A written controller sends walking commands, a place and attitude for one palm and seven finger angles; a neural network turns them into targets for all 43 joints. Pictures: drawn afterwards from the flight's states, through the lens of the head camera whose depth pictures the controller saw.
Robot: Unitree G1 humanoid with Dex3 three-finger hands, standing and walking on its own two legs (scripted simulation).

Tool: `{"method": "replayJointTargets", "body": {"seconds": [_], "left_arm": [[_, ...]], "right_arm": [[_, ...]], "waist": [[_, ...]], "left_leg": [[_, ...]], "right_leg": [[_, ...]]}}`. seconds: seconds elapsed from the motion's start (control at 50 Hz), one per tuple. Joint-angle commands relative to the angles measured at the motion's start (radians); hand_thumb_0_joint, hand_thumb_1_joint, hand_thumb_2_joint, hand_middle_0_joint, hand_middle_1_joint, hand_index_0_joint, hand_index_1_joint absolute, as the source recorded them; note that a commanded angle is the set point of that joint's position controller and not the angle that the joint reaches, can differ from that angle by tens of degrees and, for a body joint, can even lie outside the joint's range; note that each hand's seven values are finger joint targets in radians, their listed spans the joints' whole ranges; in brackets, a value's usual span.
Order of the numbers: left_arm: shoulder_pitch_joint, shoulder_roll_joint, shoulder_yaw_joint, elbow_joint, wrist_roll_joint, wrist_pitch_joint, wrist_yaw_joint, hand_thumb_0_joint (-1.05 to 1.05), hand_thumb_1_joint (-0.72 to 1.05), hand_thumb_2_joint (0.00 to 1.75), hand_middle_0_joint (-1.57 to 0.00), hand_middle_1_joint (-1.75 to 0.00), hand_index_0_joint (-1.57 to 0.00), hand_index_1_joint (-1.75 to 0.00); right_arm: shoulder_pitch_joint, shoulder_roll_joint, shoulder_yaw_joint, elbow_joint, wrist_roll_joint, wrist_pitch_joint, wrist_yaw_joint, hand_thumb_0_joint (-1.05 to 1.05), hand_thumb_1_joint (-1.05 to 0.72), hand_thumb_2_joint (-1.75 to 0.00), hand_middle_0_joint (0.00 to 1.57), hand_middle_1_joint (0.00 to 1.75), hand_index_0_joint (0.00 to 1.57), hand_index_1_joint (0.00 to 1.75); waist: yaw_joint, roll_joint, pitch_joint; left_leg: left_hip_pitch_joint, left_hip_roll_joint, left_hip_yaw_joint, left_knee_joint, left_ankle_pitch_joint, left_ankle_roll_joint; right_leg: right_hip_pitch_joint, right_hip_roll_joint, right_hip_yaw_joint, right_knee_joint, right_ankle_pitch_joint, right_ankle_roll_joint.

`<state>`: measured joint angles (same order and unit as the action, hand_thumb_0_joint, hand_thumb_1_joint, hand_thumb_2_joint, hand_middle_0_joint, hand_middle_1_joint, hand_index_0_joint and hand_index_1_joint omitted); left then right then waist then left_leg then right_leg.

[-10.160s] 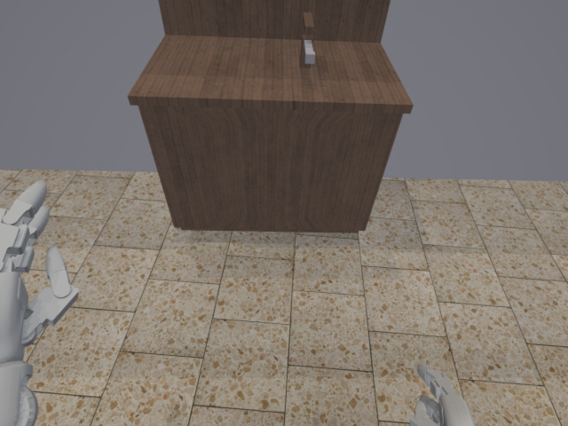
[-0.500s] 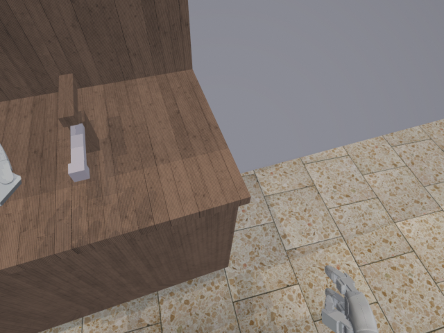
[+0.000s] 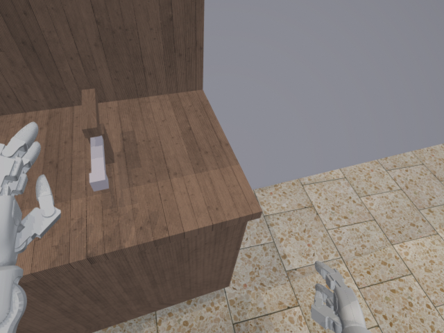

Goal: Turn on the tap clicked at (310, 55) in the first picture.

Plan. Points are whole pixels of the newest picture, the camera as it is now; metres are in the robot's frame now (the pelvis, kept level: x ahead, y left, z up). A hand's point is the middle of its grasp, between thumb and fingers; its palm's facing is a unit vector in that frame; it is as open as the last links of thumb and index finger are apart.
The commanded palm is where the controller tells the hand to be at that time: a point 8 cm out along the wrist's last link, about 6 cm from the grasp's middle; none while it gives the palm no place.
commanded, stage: come to a stop and stand still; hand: left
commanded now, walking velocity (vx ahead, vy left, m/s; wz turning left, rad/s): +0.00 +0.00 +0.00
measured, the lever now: (99, 180) +0.36 +0.28 +0.04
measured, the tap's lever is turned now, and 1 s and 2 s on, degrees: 0 0 0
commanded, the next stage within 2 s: look again from close up in 0.74 s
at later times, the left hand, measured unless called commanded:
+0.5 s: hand (59, 251) +0.18 +0.23 +0.14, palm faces +0.34 -0.85 -0.39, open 7.4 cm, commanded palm +0.13 +0.27 +0.18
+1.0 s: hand (51, 227) +0.20 +0.24 +0.16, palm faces +0.40 -0.84 -0.36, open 7.5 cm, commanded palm +0.14 +0.27 +0.18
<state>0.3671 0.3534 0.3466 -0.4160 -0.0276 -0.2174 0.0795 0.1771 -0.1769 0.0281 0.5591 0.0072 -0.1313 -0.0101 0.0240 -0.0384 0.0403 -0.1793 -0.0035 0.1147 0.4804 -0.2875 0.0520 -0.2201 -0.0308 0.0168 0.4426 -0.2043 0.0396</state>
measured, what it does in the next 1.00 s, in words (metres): stands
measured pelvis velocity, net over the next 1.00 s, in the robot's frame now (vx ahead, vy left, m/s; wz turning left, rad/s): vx -0.01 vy -0.01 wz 0.02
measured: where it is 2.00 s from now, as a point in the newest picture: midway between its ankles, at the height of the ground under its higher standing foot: outside the picture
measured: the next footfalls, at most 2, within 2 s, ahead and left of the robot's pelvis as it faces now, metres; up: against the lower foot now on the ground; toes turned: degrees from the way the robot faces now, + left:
none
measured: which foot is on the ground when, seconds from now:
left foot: down 0.00-1.00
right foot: down 0.00-1.00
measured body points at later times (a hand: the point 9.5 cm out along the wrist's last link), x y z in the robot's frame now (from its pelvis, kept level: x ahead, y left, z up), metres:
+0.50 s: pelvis -0.02 -0.02 +0.00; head -0.02 -0.01 +0.45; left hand +0.16 +0.27 +0.16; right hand +0.14 -0.23 -0.08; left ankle -0.01 +0.08 -0.74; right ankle +0.02 -0.15 -0.74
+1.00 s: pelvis -0.01 -0.01 +0.00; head +0.01 +0.01 +0.45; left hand +0.18 +0.29 +0.18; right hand +0.16 -0.23 -0.07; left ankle -0.01 +0.08 -0.74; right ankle +0.02 -0.15 -0.74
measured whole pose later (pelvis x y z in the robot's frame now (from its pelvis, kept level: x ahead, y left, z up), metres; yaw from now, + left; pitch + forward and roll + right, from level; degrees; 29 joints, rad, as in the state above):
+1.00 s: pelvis -0.01 -0.01 +0.00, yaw +1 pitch -2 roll -1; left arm 0.40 0.35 0.37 -0.44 -0.04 -0.22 0.10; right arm 0.22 -0.19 0.02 0.58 0.01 -0.16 -0.02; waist 0.02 -0.03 0.08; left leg -0.18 0.01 0.09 0.46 -0.25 0.04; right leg -0.20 -0.02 -0.02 0.40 -0.17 0.02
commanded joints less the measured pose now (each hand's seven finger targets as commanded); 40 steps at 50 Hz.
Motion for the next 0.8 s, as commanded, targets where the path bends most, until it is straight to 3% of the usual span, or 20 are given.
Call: {"method": "replayJointTargets", "body": {"seconds": [0.0,0.02,0.12,0.14,0.16,0.18,0.2,0.22,0.24,0.26,0.28,0.32,0.36,0.38,0.42,0.52,0.58,0.64,0.74,0.78], "left_arm": [[-0.077,0.173,0.123,-0.200,-0.011,-0.046,0.018,0.00,0.90,0.90,-0.20,-0.30,-0.20,-0.30],[-0.100,0.199,0.140,-0.238,-0.009,-0.047,0.020,0.00,0.90,0.90,-0.20,-0.30,-0.20,-0.30],[-0.104,0.184,0.111,-0.311,-0.006,-0.050,0.026,0.00,0.90,0.90,-0.20,-0.30,-0.20,-0.30],[-1.110,0.953,0.667,-0.532,0.172,-0.156,0.030,0.00,0.90,0.90,-0.20,-0.30,-0.20,-0.30],[-0.438,0.290,0.251,0.115,0.042,-0.115,-0.018,0.00,0.90,0.90,-0.20,-0.30,-0.20,-0.30],[-0.210,0.203,0.151,-0.062,-0.003,-0.103,-0.011,0.00,0.90,0.90,-0.20,-0.30,-0.20,-0.30],[-0.159,0.166,0.120,-0.066,-0.009,-0.088,-0.003,0.00,0.90,0.90,-0.20,-0.30,-0.20,-0.30],[-0.120,0.067,0.036,-0.122,-0.027,-0.092,-0.012,0.00,0.90,0.90,-0.20,-0.30,-0.20,-0.30],[-0.071,0.104,0.046,-0.189,-0.024,-0.091,-0.005,0.00,0.90,0.90,-0.20,-0.30,-0.20,-0.30],[-0.021,0.089,0.028,-0.218,-0.023,-0.089,-0.002,0.00,0.90,0.90,-0.20,-0.30,-0.20,-0.30],[0.021,0.106,0.038,-0.232,-0.024,-0.085,0.004,0.00,0.90,0.90,-0.20,-0.30,-0.20,-0.30],[0.084,0.150,0.099,-0.208,-0.032,-0.070,0.025,0.00,0.90,0.90,-0.20,-0.30,-0.20,-0.30],[0.053,0.192,0.152,-0.189,-0.037,-0.069,0.038,0.00,0.90,0.90,-0.20,-0.30,-0.20,-0.30],[0.027,0.201,0.172,-0.172,-0.041,-0.069,0.039,0.00,0.90,0.90,-0.20,-0.30,-0.20,-0.30],[-0.038,0.261,0.230,-0.197,-0.040,-0.072,0.044,0.00,0.90,0.90,-0.20,-0.30,-0.20,-0.30],[-0.159,0.175,0.122,-0.231,-0.022,-0.084,0.034,0.00,0.90,0.90,-0.20,-0.30,-0.20,-0.30],[-0.167,0.122,0.051,-0.222,-0.005,-0.082,0.036,0.00,0.90,0.90,-0.20,-0.30,-0.20,-0.30],[-0.139,0.112,0.044,-0.202,0.004,-0.074,0.041,0.00,0.90,0.90,-0.20,-0.30,-0.20,-0.30],[-0.079,0.142,0.098,-0.163,0.001,-0.064,0.042,0.00,0.90,0.90,-0.20,-0.30,-0.20,-0.30],[-0.064,0.159,0.121,-0.174,-0.004,-0.067,0.041,0.00,0.90,0.90,-0.20,-0.30,-0.20,-0.30]], "right_arm": [[-0.057,-0.141,-0.061,-0.158,0.006,-0.029,-0.017,0.00,-0.90,-0.90,0.20,0.30,0.20,0.30],[-0.072,-0.137,-0.057,-0.161,0.005,-0.029,-0.019,0.00,-0.90,-0.90,0.20,0.30,0.20,0.30],[-0.068,-0.138,-0.058,-0.162,0.001,-0.044,-0.019,0.00,-0.90,-0.90,0.20,0.30,0.20,0.30],[0.074,-0.155,-0.052,-0.110,-0.084,-0.094,-0.002,0.00,-0.90,-0.90,0.20,0.30,0.20,0.30],[-0.028,-0.043,-0.027,-0.045,-0.032,-0.096,0.002,0.00,-0.90,-0.90,0.20,0.30,0.20,0.30],[-0.014,-0.113,-0.068,-0.130,-0.005,-0.099,-0.001,0.00,-0.90,-0.90,0.20,0.30,0.20,0.30],[0.009,-0.146,-0.086,-0.137,0.004,-0.105,0.002,0.00,-0.90,-0.90,0.20,0.30,0.20,0.30],[-0.020,-0.129,-0.090,-0.142,0.013,-0.109,0.013,0.00,-0.90,-0.90,0.20,0.30,0.20,0.30],[-0.005,-0.146,-0.089,-0.146,0.004,-0.102,0.028,0.00,-0.90,-0.90,0.20,0.30,0.20,0.30],[-0.015,-0.141,-0.087,-0.149,0.005,-0.098,0.037,0.00,-0.90,-0.90,0.20,0.30,0.20,0.30],[-0.023,-0.139,-0.083,-0.154,0.008,-0.093,0.039,0.00,-0.90,-0.90,0.20,0.30,0.20,0.30],[-0.038,-0.137,-0.072,-0.154,0.019,-0.082,0.031,0.00,-0.90,-0.90,0.20,0.30,0.20,0.30],[-0.040,-0.140,-0.073,-0.159,0.015,-0.073,0.006,0.00,-0.90,-0.90,0.20,0.30,0.20,0.30],[-0.046,-0.142,-0.074,-0.158,0.015,-0.071,-0.008,0.00,-0.90,-0.90,0.20,0.30,0.20,0.30],[-0.069,-0.141,-0.070,-0.154,0.012,-0.064,-0.032,0.00,-0.90,-0.90,0.20,0.30,0.20,0.30],[-0.070,-0.126,-0.055,-0.141,0.006,-0.083,-0.045,0.00,-0.90,-0.90,0.20,0.30,0.20,0.30],[-0.041,-0.138,-0.058,-0.130,0.003,-0.104,-0.037,0.00,-0.90,-0.90,0.20,0.30,0.20,0.30],[-0.032,-0.144,-0.062,-0.121,0.000,-0.108,-0.033,0.00,-0.90,-0.90,0.20,0.30,0.20,0.30],[-0.036,-0.146,-0.066,-0.128,-0.002,-0.087,-0.029,0.00,-0.90,-0.90,0.20,0.30,0.20,0.30],[-0.041,-0.144,-0.067,-0.137,0.001,-0.081,-0.028,0.00,-0.90,-0.90,0.20,0.30,0.20,0.30]], "waist": [[-0.001,0.093,-0.117],[0.000,0.108,-0.126],[0.001,0.156,-0.167],[0.010,0.087,-0.008],[0.017,0.069,-0.172],[0.020,0.146,-0.139],[0.009,0.223,-0.213],[0.006,0.335,-0.247],[0.010,0.331,-0.250],[0.016,0.300,-0.229],[0.020,0.223,-0.213],[0.017,0.059,-0.193],[0.006,-0.112,-0.161],[0.001,-0.130,-0.131],[-0.004,-0.067,-0.075],[-0.004,0.121,-0.045],[-0.001,0.119,-0.064],[0.000,0.095,-0.075],[-0.001,0.047,-0.058],[0.004,0.076,-0.066]], "left_leg": [[-0.016,0.113,-0.102,-0.123,0.232,-0.047],[-0.011,0.108,-0.099,-0.123,0.230,-0.049],[0.021,0.097,-0.097,-0.107,0.269,-0.052],[-0.196,0.128,-0.117,0.017,0.312,-0.021],[0.011,0.067,-0.145,-0.061,0.362,-0.038],[0.066,0.092,-0.106,-0.067,0.441,-0.052],[0.090,0.096,-0.107,-0.071,0.460,-0.055],[0.149,0.112,-0.103,-0.062,0.556,-0.062],[0.134,0.149,-0.123,-0.070,0.576,-0.047],[0.095,0.163,-0.120,-0.079,0.540,-0.034],[0.024,0.166,-0.125,-0.082,0.453,-0.024],[-0.056,0.136,-0.108,-0.073,0.294,-0.030],[-0.100,0.095,-0.115,-0.062,0.143,-0.040],[-0.098,0.077,-0.116,-0.071,0.064,-0.040],[-0.081,0.062,-0.117,-0.084,-0.023,-0.032],[-0.070,0.064,-0.108,-0.123,-0.127,-0.014],[-0.069,0.061,-0.107,-0.136,-0.142,-0.014],[-0.077,0.057,-0.104,-0.142,-0.120,-0.021],[-0.100,0.054,-0.108,-0.151,-0.042,-0.036],[-0.107,0.058,-0.107,-0.157,-0.006,-0.037]], "right_leg": [[0.081,-0.015,-0.013,-0.016,0.209,-0.059],[0.087,-0.016,-0.015,-0.018,0.214,-0.058],[0.114,-0.017,-0.010,-0.014,0.257,-0.064],[-0.012,-0.025,0.027,-0.025,0.207,-0.079],[-0.012,-0.049,0.052,0.009,0.271,-0.132],[0.054,-0.029,0.081,-0.016,0.321,-0.101],[0.090,-0.029,0.057,0.030,0.280,-0.094],[0.053,-0.024,0.014,0.086,0.230,-0.086],[0.048,-0.023,-0.005,0.113,0.125,-0.073],[0.047,-0.019,-0.021,0.115,0.069,-0.067],[0.085,-0.020,-0.023,0.100,0.084,-0.061],[0.142,-0.030,-0.018,0.055,0.191,-0.056],[0.136,-0.047,0.007,-0.003,0.185,-0.056],[0.092,-0.050,0.033,-0.033,0.120,-0.058],[0.002,-0.054,0.068,-0.087,-0.021,-0.063],[-0.019,-0.039,0.083,-0.128,-0.150,-0.065],[0.009,-0.025,0.076,-0.130,-0.163,-0.061],[0.037,-0.016,0.066,-0.135,-0.139,-0.057],[0.064,-0.010,0.045,-0.136,-0.064,-0.055],[0.096,-0.004,0.032,-0.111,-0.003,-0.052]]}}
